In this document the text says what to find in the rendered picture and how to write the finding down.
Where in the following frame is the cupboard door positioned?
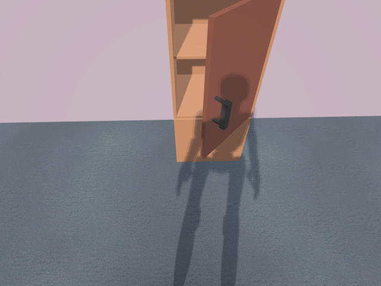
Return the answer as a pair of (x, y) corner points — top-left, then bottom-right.
(200, 0), (282, 159)

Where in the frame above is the handle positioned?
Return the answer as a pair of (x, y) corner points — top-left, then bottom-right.
(212, 96), (232, 130)

